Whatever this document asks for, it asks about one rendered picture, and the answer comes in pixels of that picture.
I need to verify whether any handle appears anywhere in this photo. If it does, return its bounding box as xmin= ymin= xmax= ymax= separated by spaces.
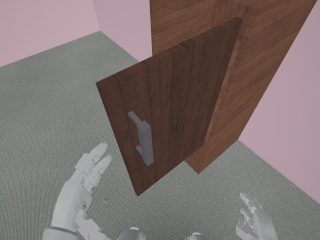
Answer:
xmin=128 ymin=111 xmax=154 ymax=166

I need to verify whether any robot left thigh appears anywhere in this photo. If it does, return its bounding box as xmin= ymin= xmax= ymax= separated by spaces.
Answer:
xmin=117 ymin=229 xmax=146 ymax=240

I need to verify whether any left robot hand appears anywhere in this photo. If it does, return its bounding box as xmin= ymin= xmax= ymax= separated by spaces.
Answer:
xmin=51 ymin=142 xmax=115 ymax=240

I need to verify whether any right robot hand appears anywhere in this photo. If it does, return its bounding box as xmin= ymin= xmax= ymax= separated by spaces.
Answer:
xmin=236 ymin=191 xmax=278 ymax=240

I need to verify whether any cupboard door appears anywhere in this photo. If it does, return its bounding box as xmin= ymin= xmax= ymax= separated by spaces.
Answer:
xmin=96 ymin=17 xmax=243 ymax=196

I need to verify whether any left robot forearm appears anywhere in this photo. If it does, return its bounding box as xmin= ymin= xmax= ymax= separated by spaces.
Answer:
xmin=42 ymin=226 xmax=78 ymax=240

